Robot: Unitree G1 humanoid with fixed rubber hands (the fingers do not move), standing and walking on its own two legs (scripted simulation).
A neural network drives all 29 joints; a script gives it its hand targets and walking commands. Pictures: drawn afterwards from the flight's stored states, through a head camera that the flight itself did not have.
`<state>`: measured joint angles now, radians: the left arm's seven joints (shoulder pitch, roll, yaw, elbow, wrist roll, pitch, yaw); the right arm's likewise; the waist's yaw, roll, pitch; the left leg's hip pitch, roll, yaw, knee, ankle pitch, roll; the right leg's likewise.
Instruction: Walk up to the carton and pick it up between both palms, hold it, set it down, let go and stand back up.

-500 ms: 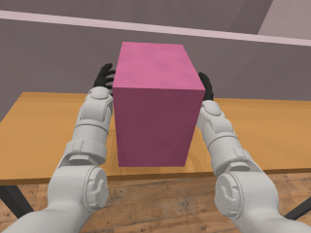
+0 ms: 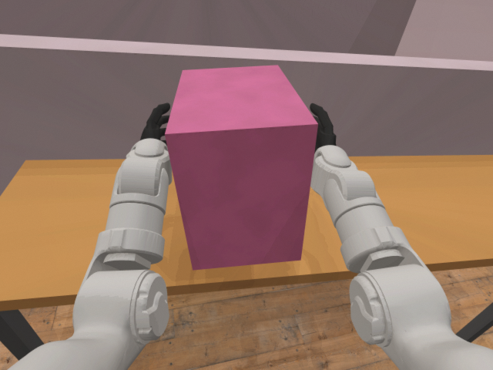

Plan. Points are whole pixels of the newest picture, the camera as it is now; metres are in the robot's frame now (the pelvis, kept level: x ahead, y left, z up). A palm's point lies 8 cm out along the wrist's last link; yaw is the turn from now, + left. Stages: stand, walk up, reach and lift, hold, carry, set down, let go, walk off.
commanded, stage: reach and lift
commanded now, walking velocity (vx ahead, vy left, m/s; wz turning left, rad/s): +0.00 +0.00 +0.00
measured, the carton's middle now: (238, 160) +0.42 +0.01 +0.18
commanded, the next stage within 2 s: hold in 0.64 s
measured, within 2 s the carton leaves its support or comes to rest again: neither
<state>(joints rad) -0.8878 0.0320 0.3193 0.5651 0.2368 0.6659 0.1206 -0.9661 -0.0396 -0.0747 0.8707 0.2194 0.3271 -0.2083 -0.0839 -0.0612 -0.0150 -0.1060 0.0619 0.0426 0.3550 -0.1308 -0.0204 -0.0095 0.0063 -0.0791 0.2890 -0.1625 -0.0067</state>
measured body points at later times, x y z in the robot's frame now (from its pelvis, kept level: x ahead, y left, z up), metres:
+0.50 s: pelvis +0.01 +0.00 +0.00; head -0.04 +0.03 +0.45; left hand +0.41 +0.15 +0.22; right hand +0.40 -0.12 +0.23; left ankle +0.05 +0.13 -0.75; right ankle +0.01 -0.11 -0.75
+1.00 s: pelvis +0.01 +0.00 +0.00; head -0.06 +0.03 +0.44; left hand +0.40 +0.15 +0.24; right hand +0.40 -0.12 +0.25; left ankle +0.05 +0.13 -0.75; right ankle +0.01 -0.11 -0.75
